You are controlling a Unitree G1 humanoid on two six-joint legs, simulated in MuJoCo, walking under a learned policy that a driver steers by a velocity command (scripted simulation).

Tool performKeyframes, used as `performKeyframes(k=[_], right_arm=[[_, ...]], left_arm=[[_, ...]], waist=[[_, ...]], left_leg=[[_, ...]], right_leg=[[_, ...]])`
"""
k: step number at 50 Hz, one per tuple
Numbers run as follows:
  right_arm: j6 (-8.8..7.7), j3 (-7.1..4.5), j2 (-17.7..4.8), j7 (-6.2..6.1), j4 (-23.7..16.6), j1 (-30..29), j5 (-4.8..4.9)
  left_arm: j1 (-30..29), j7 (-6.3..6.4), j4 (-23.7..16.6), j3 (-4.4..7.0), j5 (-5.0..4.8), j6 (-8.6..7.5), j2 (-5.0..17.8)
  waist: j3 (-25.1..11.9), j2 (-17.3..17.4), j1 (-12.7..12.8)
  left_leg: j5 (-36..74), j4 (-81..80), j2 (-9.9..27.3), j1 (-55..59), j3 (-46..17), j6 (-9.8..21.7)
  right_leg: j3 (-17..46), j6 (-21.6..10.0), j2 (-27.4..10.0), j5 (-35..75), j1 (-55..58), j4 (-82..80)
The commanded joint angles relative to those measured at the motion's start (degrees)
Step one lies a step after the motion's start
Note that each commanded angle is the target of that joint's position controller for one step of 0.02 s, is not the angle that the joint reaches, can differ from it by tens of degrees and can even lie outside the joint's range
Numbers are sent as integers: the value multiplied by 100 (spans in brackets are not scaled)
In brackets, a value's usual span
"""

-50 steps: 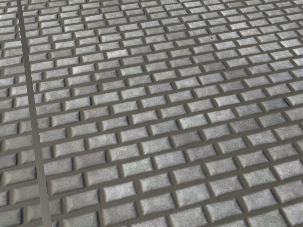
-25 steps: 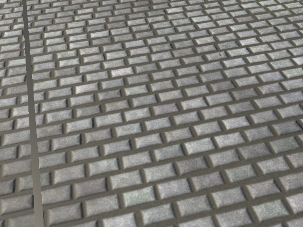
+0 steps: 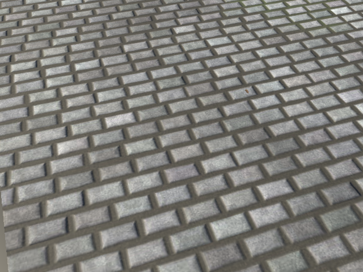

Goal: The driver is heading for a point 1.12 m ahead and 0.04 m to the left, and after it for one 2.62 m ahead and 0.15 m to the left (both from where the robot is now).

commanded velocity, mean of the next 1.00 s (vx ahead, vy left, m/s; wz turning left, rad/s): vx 0.31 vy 0.00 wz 0.00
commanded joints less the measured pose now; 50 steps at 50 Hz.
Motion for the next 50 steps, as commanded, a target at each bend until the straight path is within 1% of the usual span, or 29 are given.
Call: performKeyframes(k=[1, 5, 10, 12, 13, 14, 15, 16, 17, 18, 19, 20, 21, 23, 26, 29, 31, 35, 36, 37, 38, 39, 40, 41, 42, 43, 45, 47, 50], right_arm=[[-93, -123, -761, -114, -320, -225, 10], [-21, -151, -919, -195, -226, 223, 98], [94, -179, -971, -206, -31, 649, 147], [152, -214, -1039, -221, -17, 607, 152], [183, -227, -1084, -224, -35, 507, 152], [213, -208, -1051, -225, -72, 382, 135], [220, -130, -853, -222, -156, 322, 65], [129, 46, -322, -192, -325, 740, -3], [-26, 107, -173, -156, -241, 953, 108], [-125, -56, -833, -134, -322, 503, 244], [-152, -90, -950, -145, -449, 59, 279], [-112, -107, -868, -189, -453, -117, 198], [-25, -150, -805, -233, -429, -81, 115], [143, -129, -494, -263, -330, 233, 88], [229, -124, -390, -302, -465, -27, 38], [259, -72, -294, -290, -608, -653, 11], [290, -79, -353, -276, -644, -904, 28], [292, -121, -517, -258, -685, -1124, -11], [269, -141, -531, -253, -628, -998, -36], [251, -199, -687, -269, -543, -834, -76], [248, -279, -1023, -309, -488, -690, -109], [307, -274, -1020, -343, -445, -704, -84], [370, -184, -574, -326, -394, -630, -29], [409, -139, -404, -304, -376, -748, 0], [435, -138, -452, -289, -430, -1019, -2], [449, -147, -511, -277, -494, -1290, 0], [467, -238, -710, -286, -499, -1340, 99], [457, -304, -810, -322, -436, -1214, 143], [329, -303, -615, -322, -488, -1346, 169]], left_arm=[[189, 37, -243, 66, 68, 32, 238], [-715, -28, -475, 33, 22, -28, 164], [-1435, -199, -755, 11, -57, -81, 234], [-1339, -261, -798, 45, -58, -133, 351], [-1068, -273, -747, 92, -54, -156, 445], [-446, -261, -569, 199, -41, -171, 620], [666, -220, -255, 361, -25, -185, 977], [1581, -190, -109, 519, 93, -159, 1649], [1776, -225, -22, 458, 71, -129, 1426], [1346, -234, -99, 319, 37, -145, 986], [746, -225, -251, 232, 51, -132, 752], [259, -257, -333, 163, 82, -125, 581], [42, -282, -349, 119, 104, -136, 425], [98, -303, -197, 97, 164, -155, 363], [158, -188, -35, 123, 195, -135, 564], [218, -81, 59, 119, 157, -43, 657], [397, -53, 190, 129, 136, 6, 735], [365, -28, 377, 129, 59, 110, 671], [273, -16, 396, 119, 6, 137, 625], [448, -14, 455, 104, -4, 144, 562], [765, -12, 476, 85, 108, 113, 481], [1473, -27, 679, 15, 176, 90, 156], [1394, 11, 746, -27, 158, 151, 67], [1103, 47, 679, -4, 110, 260, 172], [889, 92, 641, 15, 81, 375, 247], [817, 119, 647, 27, 104, 481, 302], [887, 119, 758, 54, 106, 568, 404], [904, 103, 788, 44, 83, 502, 309], [1068, 70, 879, 55, 66, 284, 269]], waist=[[304, 438, 266], [307, 454, -59], [467, 544, -280], [405, 613, -146], [268, 676, 39], [-80, 658, 386], [-807, 459, 824], [-1755, -744, 863], [-2252, -1492, 808], [-1491, -916, 772], [-880, -546, 602], [-493, -93, 382], [-326, -82, 185], [-313, -162, -29], [-274, -176, -121], [-344, -238, 66], [-396, -256, 191], [-298, -246, 195], [-328, -171, 72], [-424, 41, 43], [-681, 421, 234], [-1042, 1046, 586], [-1121, 1149, 400], [-955, 1064, 382], [-755, 967, 416], [-587, 914, 476], [-341, 758, 410], [-111, 750, 377], [97, 442, 442]], left_leg=[[373, -1161, 1627, -535, -1244, 987], [462, -1065, 1529, -63, -953, 726], [319, -668, 1860, 814, -1028, 645], [558, -369, 2004, 1073, -1106, 559], [1109, -67, 1993, 1095, -1073, 493], [2063, 664, 1774, 1015, -876, 371], [2262, 2038, 1419, 403, -569, 187], [412, 4369, 655, -1690, -107, -215], [-2425, 5584, 174, -2999, -713, -294], [-2199, 6094, 574, -3538, -1067, -165], [-1692, 6001, 853, -3467, -900, -128], [-1330, 5665, 1047, -3115, -769, -208], [-1153, 5287, 1193, -2740, -760, -266], [-933, 4945, 1151, -2165, -643, -380], [-367, 3990, 1067, -2158, -564, -522], [454, 2639, 958, -1751, -442, -532], [724, 2186, 874, -1556, -442, -538], [376, 1579, 821, -1389, -509, -357], [651, 1133, 774, -1097, -451, -263], [1617, 676, 813, -604, -521, -154], [3515, 934, 1232, 175, -886, 11], [4185, 1283, 1708, 1162, -1291, 534], [3549, 1177, 1939, 1117, -1618, 838], [2516, 949, 1949, 776, -1821, 855], [1667, 793, 1835, 393, -1837, 726], [968, 721, 1674, 6, -1713, 533], [-1028, 557, 1252, -345, -1332, 239], [-2291, 406, 1263, -511, -1473, 269], [-2017, 692, 1093, -783, -1252, 289]], right_leg=[[18, 157, -245, 871, -174, -830], [-193, 204, 8, 1731, -10, -2431], [-251, 105, 178, 1292, -9, -3290], [-290, -56, 263, 841, 271, -3530], [-396, -147, 382, 672, 712, -3642], [-552, -277, 575, 606, 1564, -3774], [-282, -527, 351, 743, 3103, -3666], [1889, -1282, -1131, 534, 5408, -3779], [3912, -1774, -1698, -164, 6122, -4706], [3348, -1467, -1500, -365, 5503, -4793], [2381, -1255, -1305, 604, 4605, -4820], [1633, -1140, -1035, 1810, 3745, -4935], [1059, -1012, -778, 2617, 3229, -5023], [483, -995, -558, 3778, 2725, -5121], [-47, -1041, -432, 4695, 2593, -5153], [-394, -871, -237, 4483, 2585, -5114], [-343, -876, -305, 4189, 2759, -5065], [-52, -877, -486, 3600, 3074, -4656], [-50, -764, -393, 3273, 3080, -4397], [-59, -545, -138, 2765, 3053, -4109], [-197, -316, 231, 1927, 2730, -3726], [-339, -61, 549, 344, 1971, -3507], [-448, 126, 651, -712, 1834, -3276], [-394, 189, 642, -1000, 1801, -3323], [-362, 197, 612, -939, 1889, -3472], [-347, 177, 588, -753, 2081, -3737], [-529, 44, 703, -1247, 2098, -3799], [-509, -156, 675, -1544, 1982, -3793], [-196, -440, 418, -1543, 2196, -4165]])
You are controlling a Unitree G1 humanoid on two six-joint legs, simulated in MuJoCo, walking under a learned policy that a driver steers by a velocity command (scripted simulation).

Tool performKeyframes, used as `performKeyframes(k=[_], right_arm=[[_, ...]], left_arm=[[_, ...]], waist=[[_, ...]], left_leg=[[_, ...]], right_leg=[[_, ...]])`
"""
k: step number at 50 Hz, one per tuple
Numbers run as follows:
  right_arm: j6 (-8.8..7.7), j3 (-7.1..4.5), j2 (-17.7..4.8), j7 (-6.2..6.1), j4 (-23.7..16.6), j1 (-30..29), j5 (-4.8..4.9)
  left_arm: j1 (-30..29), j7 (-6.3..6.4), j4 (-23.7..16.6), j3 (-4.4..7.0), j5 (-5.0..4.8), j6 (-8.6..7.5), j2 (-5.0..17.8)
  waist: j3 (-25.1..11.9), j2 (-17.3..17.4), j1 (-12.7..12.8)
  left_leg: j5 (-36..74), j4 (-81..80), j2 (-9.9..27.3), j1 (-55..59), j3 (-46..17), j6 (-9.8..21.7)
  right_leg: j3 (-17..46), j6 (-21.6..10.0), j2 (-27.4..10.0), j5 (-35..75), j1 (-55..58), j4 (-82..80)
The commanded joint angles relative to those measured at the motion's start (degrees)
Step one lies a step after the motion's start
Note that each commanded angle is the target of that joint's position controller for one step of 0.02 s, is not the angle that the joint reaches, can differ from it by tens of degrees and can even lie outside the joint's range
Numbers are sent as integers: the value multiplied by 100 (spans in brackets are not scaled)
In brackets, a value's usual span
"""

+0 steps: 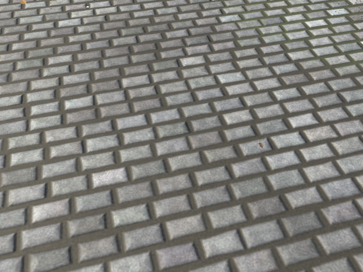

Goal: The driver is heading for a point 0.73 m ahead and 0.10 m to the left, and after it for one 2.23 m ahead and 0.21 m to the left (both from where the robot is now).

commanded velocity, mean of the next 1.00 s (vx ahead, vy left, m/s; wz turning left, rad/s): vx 0.44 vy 0.00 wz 0.08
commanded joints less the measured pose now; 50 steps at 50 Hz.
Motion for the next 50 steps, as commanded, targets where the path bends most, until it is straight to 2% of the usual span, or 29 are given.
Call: performKeyframes(k=[1, 3, 4, 6, 8, 10, 11, 12, 13, 14, 15, 16, 18, 20, 24, 27, 31, 34, 36, 37, 38, 39, 40, 41, 42, 43, 44, 46, 50], right_arm=[[-201, -165, -633, 0, -388, -410, 51], [-379, -130, -502, 84, -548, -798, 48], [-456, -128, -529, 129, -591, -901, 25], [-528, -109, -447, 222, -618, -985, 26], [-520, -90, -397, 311, -639, -985, 112], [-479, -214, -536, 340, -238, 106, 121], [-427, -363, -821, 332, 56, 1011, 73], [-372, -519, -1399, 255, 175, 1857, 35], [-384, -438, -1510, 255, 217, 2117, -49], [-430, -284, -1094, 236, 140, 1564, -36], [-447, -185, -808, 237, 2, 998, -24], [-458, -123, -693, 264, -73, 683, -42], [-454, -56, -572, 275, -78, 559, -100], [-448, -58, -665, 224, 6, 765, -124], [-412, -100, -911, 75, 88, 1082, -127], [-397, -124, -960, 36, 124, 1255, -90], [-360, -161, -975, 32, 272, 1573, -13], [-306, -220, -1048, 20, 336, 1600, 19], [-265, -255, -1136, 22, 313, 1465, 29], [-235, -229, -1084, 28, 284, 1353, 22], [-223, -145, -898, 39, 185, 1292, -27], [-283, 23, -291, 69, 64, 1842, -62], [-418, 43, -306, 83, 127, 1886, 57], [-475, -116, -847, 83, 19, 1424, 226], [-483, -137, -928, 59, -94, 1075, 237], [-445, -174, -877, 10, -107, 923, 178], [-354, -224, -797, -15, -63, 1005, 135], [-180, -224, -516, 2, 20, 1249, 138], [-50, -289, -534, -5, -211, 728, 93]], left_arm=[[733, -8, 47, 135, -33, -209, 565], [931, -13, 100, 268, -95, -316, 993], [885, -10, 92, 298, -101, -361, 1043], [1108, -19, 141, 271, -90, -395, 849], [1030, -51, 96, 263, -108, -355, 861], [409, -85, -112, 274, -129, -295, 987], [270, -101, -185, 282, -122, -299, 994], [160, -104, -364, 224, -55, -343, 801], [402, -100, -455, 73, -76, -464, 203], [89, -132, -508, 177, -217, -542, 565], [-103, -165, -580, 218, -311, -577, 696], [-131, -135, -555, 243, -297, -570, 635], [124, -76, -466, 326, -187, -464, 586], [106, -62, -475, 345, -162, -371, 473], [-816, -63, -829, 352, -78, -342, 436], [-1396, -131, -993, 304, -96, -362, 376], [-1976, -246, -1175, 240, -140, -387, 385], [-2121, -343, -1307, 236, -161, -439, 499], [-1687, -361, -1245, 328, -159, -480, 719], [-924, -338, -1026, 453, -148, -496, 915], [238, -284, -722, 608, -118, -510, 1284], [1054, -240, -568, 748, 23, -489, 1886], [1076, -269, -573, 615, 30, -506, 1557], [576, -275, -633, 487, -12, -536, 1161], [55, -275, -746, 397, -32, -545, 895], [-374, -293, -783, 338, -5, -562, 714], [-595, -302, -775, 292, 39, -589, 552], [-586, -289, -661, 290, 86, -608, 483], [-337, -152, -530, 352, 127, -625, 728]], waist=[[237, -14, 168], [591, -866, 228], [754, -875, 199], [774, -798, 232], [827, -725, 114], [326, -765, -534], [-92, -544, -921], [-529, 575, -1191], [-1046, 1648, -1014], [-436, 929, -802], [82, 607, -580], [299, 307, -411], [381, 387, -146], [425, 411, -85], [588, 360, -230], [616, 448, -373], [739, 434, -526], [741, 487, -457], [471, 608, -148], [45, 579, 266], [-734, 364, 722], [-1668, -956, 590], [-2173, -1410, 591], [-1322, -1002, 512], [-753, -708, 346], [-386, -421, 150], [-161, -513, -44], [-23, -564, -212], [331, -293, -210]], left_leg=[[-1216, -478, 385, 267, -693, 497], [-288, 633, -109, -956, 123, 272], [-194, 809, 18, -1499, 195, 289], [-1122, 1191, 175, -2051, 179, 350], [-1388, 873, 228, -1777, 258, 421], [53, -83, -252, 879, 602, 504], [334, -38, -119, 2322, 217, 642], [-321, -815, 1116, 3441, -1716, 1110], [-470, -1904, 2371, 3992, -4255, 1821], [-942, -1919, 2347, 3398, -4014, 1658], [-944, -2008, 2108, 2741, -3160, 1395], [-757, -2173, 1825, 2226, -2521, 1187], [-188, -2413, 1423, 1612, -1666, 962], [247, -2571, 1298, 1432, -1268, 977], [602, -2726, 1306, 1560, -989, 1007], [715, -2745, 1237, 1609, -718, 928], [758, -2579, 1389, 2013, -554, 895], [970, -2263, 1620, 2455, -575, 807], [2146, -1679, 1628, 2494, -578, 695], [3058, -771, 1384, 2322, -421, 574], [2791, 710, 1035, 1453, -208, 366], [383, 3072, 134, -774, 140, -64], [-2093, 4176, -181, -1512, -804, -27], [-1807, 4629, 156, -2001, -1012, 84], [-1270, 4526, 500, -2012, -832, 167], [-795, 4186, 724, -1732, -776, 176], [-500, 3873, 895, -1397, -812, 185], [-248, 3683, 969, -1016, -788, 187], [579, 3072, 923, -1754, -958, 81]], right_leg=[[596, -613, -513, -324, -472, -1014], [1793, -968, -1382, 406, 434, -1612], [2032, -1085, -1769, 1300, 859, -1501], [2019, -1152, -2047, 2713, 1454, -1239], [1656, -1004, -1942, 3303, 1395, -1098], [779, -594, -1246, 4324, 86, -499], [392, -377, -896, 4578, -759, 431], [-121, -25, -279, 3188, -1973, 2359], [384, 49, 298, -617, -2930, 3969], [840, -93, -99, -558, -3420, 4606], [739, -236, -417, 14, -3520, 4504], [622, -286, -638, 494, -3355, 4194], [540, -243, -854, 962, -2823, 3664], [400, -129, -875, 1202, -2763, 3303], [336, 131, -878, 2076, -3328, 2019], [228, 188, -722, 2686, -3135, 1052], [155, 135, -593, 2729, -3028, 389], [168, -70, -537, 2294, -2874, 57], [11, -236, -306, 1935, -2008, -116], [-127, -357, -99, 1884, -984, -221], [260, -591, -438, 1843, 742, -81], [2639, -1293, -2007, 891, 2970, -433], [4414, -1547, -2510, 209, 3092, -1419], [3621, -1219, -2329, 6, 2394, -1498], [2725, -978, -2144, 234, 1544, -1599], [2096, -825, -1912, 610, 748, -1821], [1516, -695, -1675, 967, 225, -2011], [864, -670, -1506, 1414, -241, -2244], [184, -750, -1518, 2073, -136, -2450]])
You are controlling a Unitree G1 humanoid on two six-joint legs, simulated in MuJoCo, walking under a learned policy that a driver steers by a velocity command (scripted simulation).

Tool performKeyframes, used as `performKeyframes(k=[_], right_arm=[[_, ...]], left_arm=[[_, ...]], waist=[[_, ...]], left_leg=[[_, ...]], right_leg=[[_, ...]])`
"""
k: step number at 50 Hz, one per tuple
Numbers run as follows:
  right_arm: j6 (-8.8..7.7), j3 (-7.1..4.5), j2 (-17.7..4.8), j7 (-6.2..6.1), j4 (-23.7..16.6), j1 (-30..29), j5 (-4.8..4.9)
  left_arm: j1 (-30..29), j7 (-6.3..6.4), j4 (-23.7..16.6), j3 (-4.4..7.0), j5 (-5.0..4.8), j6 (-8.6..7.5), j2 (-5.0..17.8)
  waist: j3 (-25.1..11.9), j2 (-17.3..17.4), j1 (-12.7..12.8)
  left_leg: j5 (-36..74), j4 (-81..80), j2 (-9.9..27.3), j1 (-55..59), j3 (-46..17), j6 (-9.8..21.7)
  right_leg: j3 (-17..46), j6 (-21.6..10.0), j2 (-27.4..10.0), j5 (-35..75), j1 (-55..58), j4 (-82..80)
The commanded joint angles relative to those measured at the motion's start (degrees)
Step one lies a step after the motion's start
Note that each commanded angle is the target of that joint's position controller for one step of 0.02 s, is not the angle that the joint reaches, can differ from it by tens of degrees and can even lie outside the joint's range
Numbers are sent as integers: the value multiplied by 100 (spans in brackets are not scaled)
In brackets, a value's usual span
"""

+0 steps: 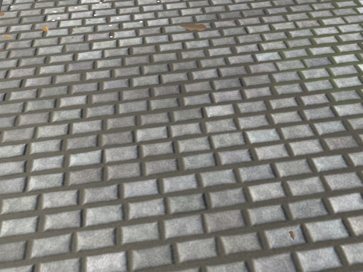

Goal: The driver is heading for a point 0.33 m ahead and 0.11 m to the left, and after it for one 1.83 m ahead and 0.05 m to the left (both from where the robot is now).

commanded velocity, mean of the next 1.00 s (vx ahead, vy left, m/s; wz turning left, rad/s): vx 0.21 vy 0.00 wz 0.06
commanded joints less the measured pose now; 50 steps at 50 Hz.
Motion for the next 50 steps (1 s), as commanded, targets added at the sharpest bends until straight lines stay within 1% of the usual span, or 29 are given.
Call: performKeyframes(k=[1, 5, 10, 12, 14, 15, 16, 17, 18, 19, 20, 21, 22, 23, 25, 26, 28, 30, 32, 34, 36, 38, 41, 44, 46, 47, 48, 49, 50], right_arm=[[51, -84, -176, 13, -235, 144, -47], [14, -57, -113, 151, -451, -447, -92], [6, 64, 48, 342, -917, -1367, -98], [3, 65, 24, 425, -1093, -1461, -120], [3, -43, -220, 465, -1138, -1008, -140], [-8, -150, -447, 470, -1036, -396, -105], [-25, -322, -794, 407, -843, 434, -95], [5, -470, -1305, 245, -767, 845, -136], [45, -470, -1773, 155, -1012, 441, -269], [31, -334, -1511, 230, -1161, 679, -372], [21, -225, -1040, 235, -1173, 462, -354], [-15, -134, -699, 232, -1142, 31, -191], [-47, -8, -357, 209, -1160, -245, -149], [-60, 40, -267, 204, -1137, -442, -210], [-155, 69, -282, 218, -984, -511, -394], [-197, 72, -316, 197, -912, -527, -437], [-210, 66, -397, 120, -821, -616, -459], [-145, 30, -570, 26, -800, -711, -423], [-45, -13, -717, -61, -773, -663, -384], [48, -13, -684, -123, -746, -584, -356], [122, -15, -656, -174, -741, -547, -324], [185, -30, -677, -212, -759, -539, -304], [274, -72, -787, -242, -807, -567, -283], [357, -125, -934, -255, -868, -662, -195], [403, -142, -947, -262, -861, -717, -83], [388, -135, -840, -227, -778, -430, -111], [334, -45, -531, -169, -1017, -617, -360], [273, -12, -427, -142, -1247, -1091, -414], [245, -66, -644, -95, -1246, -1193, -291]], left_arm=[[-213, 114, -288, 127, 34, -90, 729], [-41, 218, -289, 134, 13, -40, 829], [501, 264, -182, 197, -76, 110, 967], [322, 288, -261, 230, -112, 218, 1079], [146, 345, -382, 284, -193, 314, 1287], [25, 357, -443, 302, -225, 354, 1369], [-140, 342, -518, 290, -273, 357, 1376], [-49, 310, -659, 223, -136, 287, 1166], [406, 219, -846, 55, 150, 124, 505], [604, 119, -858, 28, -124, -25, 738], [78, 109, -884, 72, -397, -31, 885], [-75, 157, -829, 73, -373, 30, 843], [-135, 226, -687, 108, -257, 136, 889], [-52, 261, -631, 142, -211, 260, 917], [187, 296, -525, 128, -177, 432, 727], [201, 311, -508, 117, -178, 457, 672], [66, 327, -517, 104, -167, 490, 662], [-200, 310, -603, 112, -183, 531, 756], [-468, 289, -734, 144, -213, 584, 875], [-652, 282, -849, 171, -220, 647, 902], [-777, 271, -954, 184, -208, 688, 873], [-859, 243, -1049, 181, -202, 702, 815], [-877, 163, -1154, 163, -222, 686, 729], [-748, 34, -1194, 159, -259, 670, 705], [-421, -54, -1121, 192, -242, 660, 757], [-314, -19, -1134, 301, -201, 663, 1086], [-60, 96, -1206, 478, -111, 664, 1830], [96, 73, -1265, 443, 21, 615, 1909], [87, 31, -1338, 401, 52, 532, 1731]], waist=[[170, -612, -202], [338, -536, -70], [629, -396, 254], [658, -504, 143], [162, -796, -167], [-211, -879, -491], [-660, -763, -938], [-1107, 13, -999], [-1730, 1332, -251], [-3139, 616, -504], [-2485, 46, -569], [-1511, -323, -370], [-1173, -424, -240], [-968, -350, -73], [-878, -158, 124], [-863, -69, 165], [-880, 58, 167], [-847, 163, 78], [-698, 196, -56], [-492, 178, -162], [-357, 178, -226], [-330, 183, -259], [-472, 252, -245], [-636, 387, -135], [-697, 388, 111], [-760, -54, 92], [-957, -1551, 5], [-1156, -1877, 190], [-1315, -1123, 273]], left_leg=[[766, -421, 174, -521, -388, -66], [1492, -1477, 86, -631, -60, -118], [1219, -2342, 43, -946, 451, 3], [784, -2647, -159, -605, 807, 80], [287, -2652, -632, 395, 1218, 226], [238, -2807, -867, 1152, 1278, 355], [962, -3466, -1063, 2368, 1182, 552], [2801, -3527, -336, 3907, 38, 863], [6271, -3114, 1109, 5431, -2362, 1866], [5436, -3759, 1750, 5814, -3290, 2497], [4640, -3923, 1472, 5230, -2458, 2164], [3980, -4056, 1143, 4260, -1627, 1723], [3571, -4248, 915, 3503, -1232, 1466], [3467, -4437, 790, 2804, -924, 1368], [3782, -4675, 629, 2072, -428, 1301], [4004, -4722, 589, 2027, -220, 1274], [4021, -4765, 545, 2160, 91, 1153], [3459, -4871, 555, 2347, 231, 1034], [2481, -5043, 694, 2563, 150, 1049], [1595, -5154, 860, 2799, 25, 1103], [1178, -5157, 1001, 3040, -35, 1133], [1288, -5041, 1095, 3259, 7, 1136], [2295, -4682, 1182, 3520, 207, 1074], [2991, -4227, 1200, 3651, 430, 887], [2682, -3647, 992, 3394, 743, 487], [1840, -2981, 661, 2876, 1042, 52], [-437, -1362, 4, 1257, 1475, -466], [-3009, -173, -826, -4, 832, -681], [-2878, 474, -685, -209, 215, -644]], right_leg=[[854, -599, -1635, 661, 24, -1215], [304, -519, -1619, 894, 346, -1286], [-137, -497, -1854, 1433, 1285, -1002], [-401, -402, -1845, 2900, 1367, -476], [-509, -255, -1789, 5139, 1373, 489], [-504, -157, -1711, 5606, 1287, 1320], [-550, 84, -1469, 5060, 889, 2499], [-496, 478, -1072, 2205, -497, 4250], [113, 843, 79, -3049, -2397, 6402], [1475, 767, 36, -3123, -2595, 6964], [1464, 630, -272, -2625, -2856, 6818], [1289, 579, -588, -2089, -3044, 6169], [1298, 562, -826, -1857, -2732, 5699], [1317, 555, -906, -1682, -2234, 5385], [1310, 572, -905, -1323, -1507, 4824], [1324, 589, -887, -1168, -1437, 4480], [1374, 616, -857, -821, -1447, 3791], [1312, 633, -806, -511, -1549, 3369], [1270, 644, -792, -457, -1845, 3261], [1286, 654, -814, -627, -2198, 3247], [1254, 668, -820, -865, -2457, 3240], [1154, 682, -787, -1093, -2539, 3157], [898, 656, -630, -1318, -2293, 2798], [593, 487, -403, -1125, -1741, 2032], [409, 217, -192, 6, -901, 771], [939, -43, -378, 1175, -189, 310], [2712, -661, -1706, 3891, 978, 520], [3861, -1762, -2544, 5148, 1354, 551], [3510, -1821, -2344, 4704, 1366, 479]])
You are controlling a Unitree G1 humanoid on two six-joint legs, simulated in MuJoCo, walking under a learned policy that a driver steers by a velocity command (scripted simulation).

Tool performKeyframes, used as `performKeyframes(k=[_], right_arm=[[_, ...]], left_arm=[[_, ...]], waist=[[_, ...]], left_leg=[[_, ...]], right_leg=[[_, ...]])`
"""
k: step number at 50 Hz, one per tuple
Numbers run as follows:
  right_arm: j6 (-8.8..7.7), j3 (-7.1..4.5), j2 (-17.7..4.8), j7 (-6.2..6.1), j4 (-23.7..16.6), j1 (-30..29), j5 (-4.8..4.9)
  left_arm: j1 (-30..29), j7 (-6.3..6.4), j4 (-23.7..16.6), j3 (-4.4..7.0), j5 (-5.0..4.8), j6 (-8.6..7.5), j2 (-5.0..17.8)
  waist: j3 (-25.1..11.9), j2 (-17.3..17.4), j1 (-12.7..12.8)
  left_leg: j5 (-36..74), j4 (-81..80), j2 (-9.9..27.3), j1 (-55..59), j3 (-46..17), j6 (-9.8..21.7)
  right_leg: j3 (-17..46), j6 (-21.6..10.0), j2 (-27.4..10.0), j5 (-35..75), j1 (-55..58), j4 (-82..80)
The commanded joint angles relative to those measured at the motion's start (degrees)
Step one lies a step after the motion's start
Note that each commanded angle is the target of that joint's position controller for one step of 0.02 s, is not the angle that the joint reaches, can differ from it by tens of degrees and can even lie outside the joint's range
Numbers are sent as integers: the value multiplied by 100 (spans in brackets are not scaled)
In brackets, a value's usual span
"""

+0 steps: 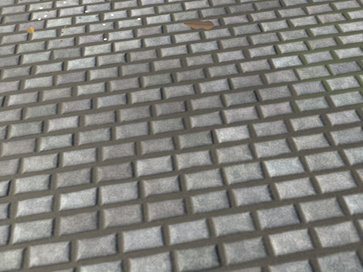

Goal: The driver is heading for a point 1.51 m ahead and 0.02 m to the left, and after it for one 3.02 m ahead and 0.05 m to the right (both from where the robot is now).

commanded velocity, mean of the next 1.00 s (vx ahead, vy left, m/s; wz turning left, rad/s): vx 0.00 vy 0.00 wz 0.00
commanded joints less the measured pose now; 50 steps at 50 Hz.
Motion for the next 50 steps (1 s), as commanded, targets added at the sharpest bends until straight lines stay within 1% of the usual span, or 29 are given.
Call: performKeyframes(k=[1, 2, 3, 6, 9, 13, 17, 19, 20, 21, 22, 23, 24, 25, 27, 28, 29, 33, 36, 37, 38, 39, 40, 41, 42, 43, 45, 47, 50], right_arm=[[-158, -114, -513, 73, -561, -387, 115], [-142, -134, -531, 28, -449, -269, 103], [-113, -169, -629, -21, -419, -254, 61], [-111, -155, -494, -35, -411, -113, 71], [-135, -123, -411, -59, -465, -267, 80], [-138, -97, -411, 4, -414, -237, 92], [-190, -91, -477, 83, -406, -168, 117], [-245, -74, -451, 137, -383, -56, 125], [-284, -60, -395, 172, -326, 105, 119], [-322, -31, -355, 212, -241, 302, 66], [-346, -31, -569, 223, -206, 395, -54], [-339, 4, -759, 216, -262, 126, -113], [-339, 117, -437, 253, -247, -128, -136], [-354, 120, -402, 302, -308, -342, -77], [-369, 29, -796, 325, -264, -133, 42], [-379, -10, -949, 311, -285, -146, 87], [-370, -14, -963, 285, -293, -121, 108], [-252, -58, -908, 164, -397, 46, 158], [-138, -83, -893, 109, -581, -63, 179], [-103, -79, -847, 103, -680, -175, 195], [-77, -63, -755, 107, -779, -254, 221], [-56, -35, -642, 124, -830, -252, 233], [-56, -33, -585, 154, -861, -134, 189], [-53, -133, -804, 181, -844, -95, 162], [-18, -189, -848, 205, -797, 22, 201], [41, -167, -729, 211, -758, 124, 228], [93, -73, -488, 241, -853, -95, 211], [97, -7, -386, 334, -1019, -220, 213], [113, -28, -511, 451, -1177, -199, 229]], left_arm=[[460, 27, -354, 286, 63, -190, 1231], [190, 66, -423, 267, -51, -192, 1098], [30, 110, -476, 218, -141, -163, 955], [91, 183, -546, 209, -89, -90, 973], [174, 239, -582, 232, -102, -47, 1066], [27, 260, -644, 185, -36, 10, 1029], [-75, 211, -644, 104, 24, 47, 968], [-132, 212, -637, 47, 0, 67, 905], [-215, 224, -639, 5, -36, 80, 846], [-156, 237, -589, -79, -33, 71, 653], [165, 235, -510, -193, 99, 18, 320], [675, 193, -400, -198, 220, -46, 255], [509, 200, -416, -160, 215, -61, 428], [288, 219, -356, -108, 180, -66, 650], [-125, 270, -368, -33, 114, 12, 782], [-59, 291, -381, -6, 90, 44, 826], [-20, 299, -374, -10, 70, 41, 742], [52, 316, -360, 38, 36, -28, 575], [245, 290, -345, 96, 26, -66, 572], [377, 285, -322, 137, 31, -71, 661], [506, 291, -294, 194, 42, -61, 831], [632, 308, -294, 238, 76, -48, 1009], [538, 325, -386, 224, 146, -67, 1035], [423, 354, -532, 151, 181, -106, 891], [187, 383, -643, 120, 148, -133, 850], [-76, 388, -689, 128, 71, -142, 878], [-29, 399, -645, 165, 32, -117, 1015], [77, 409, -613, 196, 31, -50, 1079], [164, 367, -594, 256, -44, -5, 1227]], waist=[[-1232, -824, 134], [-1068, -595, 10], [-975, -633, -64], [-1050, -767, -141], [-977, -828, -53], [-933, -997, 10], [-819, -1085, 52], [-783, -1078, -10], [-765, -1028, -153], [-790, -857, -279], [-1004, -262, -103], [-991, 716, 431], [-923, 1011, 401], [-721, 804, 314], [-519, 755, 53], [-456, 716, 68], [-443, 722, 90], [-609, 669, -41], [-717, 441, 15], [-716, 181, 54], [-667, -322, 50], [-556, -978, 73], [-584, -1628, 67], [-610, -1253, 51], [-575, -745, -102], [-424, -548, -226], [-302, -706, -57], [-456, -918, 49], [-680, -1110, 109]], left_leg=[[-633, 2245, -244, -1931, -915, -90], [-209, 2053, -161, -1993, -938, -104], [77, 1875, -101, -1877, -975, -139], [580, 1624, -278, -1492, -934, -237], [777, 819, -333, -1468, -998, -328], [992, 85, -274, -857, -953, -392], [777, -504, -284, -235, -854, -281], [899, -1138, -311, 104, -786, -173], [1391, -1848, -340, 481, -720, -84], [2382, -2694, -209, 1063, -806, 30], [3590, -2808, 469, 1755, -1513, 224], [5031, -2509, 1106, 1863, -2215, 765], [4272, -2674, 1357, 1097, -2521, 1355], [3495, -2678, 919, 884, -2274, 1162], [2735, -2633, 491, 679, -2058, 799], [2602, -2653, 498, 653, -2165, 803], [2614, -2612, 491, 657, -2244, 830], [3090, -2377, 563, 877, -2714, 1141], [3130, -2120, 392, 602, -2754, 1077], [2919, -1881, 190, 321, -2533, 916], [2498, -1408, -141, -128, -2100, 662], [1646, -711, -566, -792, -1504, 374], [-245, 364, -728, -1266, -1036, 183], [-958, 1635, -483, -1488, -1120, 64], [-747, 2112, -329, -1480, -1231, 11], [-372, 1943, -181, -1490, -1176, -59], [199, 1418, -83, -1451, -853, -207], [401, 676, -67, -974, -588, -256], [574, -351, -164, -246, -255, -138]], right_leg=[[2199, -1530, -1814, 4834, 2225, -893], [1919, -1224, -1538, 4331, 2029, -906], [1808, -1095, -1425, 4079, 1801, -976], [1730, -1096, -1217, 3978, 1534, -1056], [1898, -1049, -1156, 3513, 1570, -1054], [1934, -1014, -1108, 2745, 1159, -1086], [2117, -1022, -1108, 2669, 875, -943], [2231, -957, -1069, 2705, 889, -769], [2207, -835, -950, 2546, 817, -648], [2073, -587, -793, 2095, 670, -577], [1695, -209, -427, 1165, 396, -206], [1145, 86, 147, -634, 120, 115], [953, 310, -18, -738, 507, -135], [891, 359, -64, -196, 796, -359], [746, 316, 61, 322, 859, -304], [672, 302, 62, 322, 766, -228], [592, 293, 88, 266, 730, -194], [417, 298, 182, 203, 438, 79], [430, 187, 108, 344, 668, -76], [539, 83, -65, 521, 880, -301], [881, -120, -440, 744, 1135, -665], [1593, -538, -1146, 1371, 1441, -1076], [2430, -1146, -2128, 2380, 1612, -1364], [2591, -1500, -2555, 3122, 1549, -1377], [2179, -1413, -2413, 3231, 1420, -1289], [1637, -1143, -2106, 2973, 1340, -1266], [988, -934, -1748, 2861, 1372, -1316], [505, -881, -1577, 2901, 1380, -1230], [242, -806, -1685, 2868, 1376, -1030]])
